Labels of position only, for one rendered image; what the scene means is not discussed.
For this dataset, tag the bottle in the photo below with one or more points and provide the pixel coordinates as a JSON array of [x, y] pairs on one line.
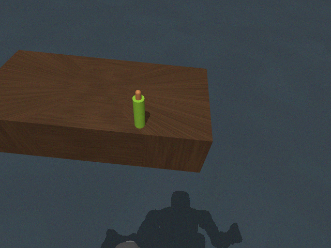
[[138, 109]]

